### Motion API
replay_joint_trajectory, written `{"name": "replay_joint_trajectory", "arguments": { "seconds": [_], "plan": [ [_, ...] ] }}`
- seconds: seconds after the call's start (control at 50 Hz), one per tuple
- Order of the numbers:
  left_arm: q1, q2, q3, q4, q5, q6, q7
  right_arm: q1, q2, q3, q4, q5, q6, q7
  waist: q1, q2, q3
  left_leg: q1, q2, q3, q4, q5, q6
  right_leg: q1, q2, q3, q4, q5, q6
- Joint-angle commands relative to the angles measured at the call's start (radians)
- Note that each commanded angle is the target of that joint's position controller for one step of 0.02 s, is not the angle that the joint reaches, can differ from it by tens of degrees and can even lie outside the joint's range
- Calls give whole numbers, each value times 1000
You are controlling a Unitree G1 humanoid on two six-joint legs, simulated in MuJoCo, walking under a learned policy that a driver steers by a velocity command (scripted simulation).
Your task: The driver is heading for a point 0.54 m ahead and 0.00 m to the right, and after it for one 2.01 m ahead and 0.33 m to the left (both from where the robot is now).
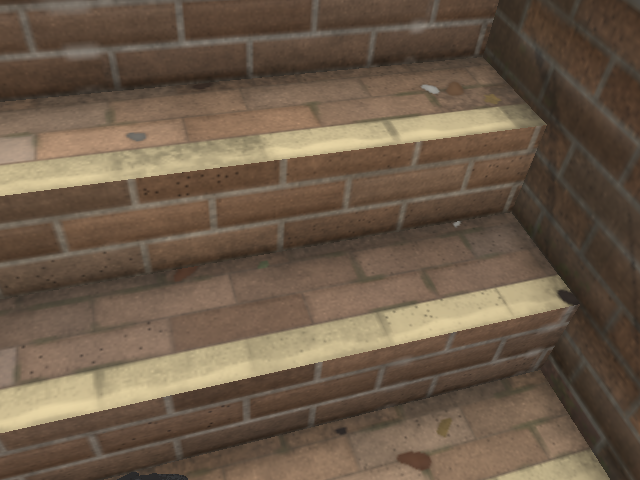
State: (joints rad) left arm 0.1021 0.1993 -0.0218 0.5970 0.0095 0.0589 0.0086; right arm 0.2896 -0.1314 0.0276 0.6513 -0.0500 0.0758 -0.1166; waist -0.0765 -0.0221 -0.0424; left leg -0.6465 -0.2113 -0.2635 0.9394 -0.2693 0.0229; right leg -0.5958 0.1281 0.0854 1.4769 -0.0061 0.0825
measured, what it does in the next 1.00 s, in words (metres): steps to the left: right foot 0.21 m lower, then left foot 0.20 m higher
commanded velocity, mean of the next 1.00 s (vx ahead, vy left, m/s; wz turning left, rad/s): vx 0.39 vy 0.00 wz -0.03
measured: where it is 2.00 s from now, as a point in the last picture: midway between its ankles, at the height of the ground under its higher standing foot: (271, 343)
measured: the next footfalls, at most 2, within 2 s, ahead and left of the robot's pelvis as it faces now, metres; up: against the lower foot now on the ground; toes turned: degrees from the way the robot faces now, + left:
right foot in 0.16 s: -0.07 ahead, -0.13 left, -0.21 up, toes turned +3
left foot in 0.60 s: +0.09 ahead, +0.26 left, +0.00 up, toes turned +20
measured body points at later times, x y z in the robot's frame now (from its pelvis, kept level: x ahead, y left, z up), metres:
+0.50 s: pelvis -0.04 +0.02 -0.15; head -0.04 +0.02 +0.30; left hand -0.16 +0.23 -0.29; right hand +0.21 -0.08 -0.23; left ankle -0.03 +0.19 -0.55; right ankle -0.11 -0.13 -0.88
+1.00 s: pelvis +0.09 +0.16 +0.05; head +0.05 +0.18 +0.50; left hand +0.30 +0.34 -0.03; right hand +0.10 -0.04 -0.10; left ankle +0.05 +0.25 -0.68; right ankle +0.19 +0.02 -0.30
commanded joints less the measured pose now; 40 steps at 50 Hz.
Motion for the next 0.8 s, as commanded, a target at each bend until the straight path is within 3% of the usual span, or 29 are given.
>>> {"name": "replay_joint_trajectory", "arguments": {
  "seconds": [0.02,0.06,0.08,0.1,0.12,0.14,0.16,0.18,0.2,0.22,0.24,0.26,0.28,0.32,0.38,0.46,0.5,0.54,0.56,0.58,0.6,0.62,0.64,0.66,0.68,0.72,0.74,0.76,0.8],
  "plan": [
    [98,87,33,-66,5,-4,7,-166,-106,-24,-181,13,-13,-7,114,251,-51,-63,116,-379,-327,-460,94,155,7,10,-131,-70,-23],
    [284,78,14,-1,40,-1,8,-197,-101,-53,-241,57,-11,-8,152,335,10,-60,-9,-193,-318,-418,-58,255,-28,-60,-837,-293,-127],
    [279,56,4,42,44,-2,0,-152,-118,-74,-258,63,2,-7,102,257,24,80,-69,-73,-122,-400,-119,231,-63,-124,-1172,-192,-164],
    [242,5,-3,75,41,3,-6,-120,-142,-88,-253,56,11,-4,73,77,-3,33,-90,-29,213,-506,-124,341,-128,-139,-1300,140,-196],
    [50,-10,-7,49,26,3,-18,63,-73,-80,-200,56,3,13,-61,-224,-59,18,-162,138,791,-439,-91,323,-197,-97,-1290,279,-203],
    [-131,-30,-39,3,49,-13,-25,146,-18,-65,-178,79,-29,33,-152,-275,-12,-163,-174,181,1235,-391,-104,290,-242,-84,-1311,534,-178],
    [-97,-40,-39,11,41,-36,-10,108,-4,-48,-179,88,-51,45,-123,-151,-4,-364,-140,147,1427,-371,-90,399,-238,-119,-1213,498,-131],
    [-25,6,-45,20,52,-40,9,-10,70,-10,-230,93,-71,52,-90,-42,1,-552,-127,61,1582,-381,-94,506,-248,-80,-1100,489,-125],
    [99,121,-1,34,59,-49,34,-2,21,1,-267,75,-98,84,-103,-72,48,-683,5,55,1593,-385,-92,592,-397,-8,-934,681,-181],
    [201,193,32,47,41,-64,48,-23,-62,-4,-247,63,-117,110,-26,-37,28,-875,101,95,1496,-292,-116,821,-430,2,-926,554,-238],
    [304,275,70,42,33,-75,63,-77,-108,-14,-243,59,-118,109,52,-41,-59,-929,215,104,1522,-249,-139,944,-530,139,-975,361,-320],
    [273,320,97,35,53,-92,85,-205,-92,-10,-267,106,-95,82,92,-6,-53,-917,273,28,1530,-49,-152,811,-600,372,-1177,-207,-373],
    [302,309,96,13,65,-125,95,-312,-134,-13,-293,122,-78,75,158,49,30,-926,314,-12,1441,-1,-186,761,-702,521,-1272,-395,-427],
    [348,237,69,6,48,-133,90,-424,-156,-18,-306,72,-55,69,212,108,185,-887,295,19,1325,16,-176,649,-587,428,-1314,-543,-392],
    [441,156,54,84,29,-141,68,-384,-39,22,-263,80,-77,57,201,31,284,-931,267,15,1368,31,-121,592,-530,295,-1357,-496,-376],
    [494,53,43,202,8,-109,47,-314,64,73,-227,68,-119,108,138,-5,250,-1067,329,53,1380,7,-64,677,-472,150,-1309,-377,-324],
    [420,48,40,211,-14,-96,52,-441,55,101,-316,56,-132,136,105,-36,224,-819,426,216,1058,38,-70,425,-418,82,-1453,-365,-312],
    [419,89,54,249,-40,-69,53,-581,84,145,-363,40,-145,158,131,-42,139,-259,387,442,571,-76,-35,166,-350,-63,-1638,-230,-315],
    [545,109,58,310,-65,-68,49,-589,113,142,-367,59,-153,154,128,-131,38,39,311,431,533,-365,20,153,-373,-90,-1557,268,-315],
    [597,124,53,369,-37,-94,29,-425,29,80,-305,69,-155,152,60,-171,-108,216,191,529,520,-431,60,331,-381,-122,-1399,982,-327],
    [542,194,63,356,-25,-112,24,-201,-80,20,-236,69,-148,142,-66,-248,-205,286,166,438,314,-381,94,497,-375,-108,-1203,1308,-290],
    [402,261,85,326,-30,-137,16,54,-213,-44,-170,31,-139,134,-216,-190,-361,570,257,103,207,-233,140,364,-382,-45,-920,1457,-245],
    [330,172,77,269,-46,-161,-8,271,-353,-102,-60,-10,-121,114,-246,156,-483,802,508,-469,-225,-492,232,56,-230,-36,-550,952,-216],
    [249,103,81,294,-60,-172,-40,325,-393,-111,14,-33,-101,91,-207,277,-524,759,630,-840,-609,-708,265,-107,-81,110,-8,32,-190],
    [107,11,68,183,-60,-170,-65,199,-321,-88,58,11,-100,92,-108,238,-342,556,647,-754,-618,-775,168,-264,-76,228,358,-83,-184],
    [-9,-109,17,36,-26,-135,-75,-82,-127,-38,118,18,-95,100,73,179,49,156,624,-278,-478,-657,75,-471,-141,145,478,-19,-223],
    [66,-124,6,55,-13,-108,-67,-154,3,-5,157,5,-103,109,143,183,92,52,595,-108,-420,-520,12,-466,-141,129,567,17,-244],
    [156,-123,3,85,-31,-85,-63,-188,49,3,186,-6,-109,112,206,181,128,2,550,52,-416,-421,-23,-455,-124,121,629,45,-253],
    [214,-124,-16,103,-29,-71,-59,-114,33,1,224,-5,-124,119,238,140,115,68,542,218,-496,-257,-19,-556,-113,90,670,131,-253]
  ]
}}
Velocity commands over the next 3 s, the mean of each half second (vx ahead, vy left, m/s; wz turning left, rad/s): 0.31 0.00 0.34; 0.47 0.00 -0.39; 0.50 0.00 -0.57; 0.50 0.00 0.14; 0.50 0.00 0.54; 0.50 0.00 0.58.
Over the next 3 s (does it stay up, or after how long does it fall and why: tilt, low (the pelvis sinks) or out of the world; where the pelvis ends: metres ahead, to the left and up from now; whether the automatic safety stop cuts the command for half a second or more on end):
stays up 1.03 0.15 0.83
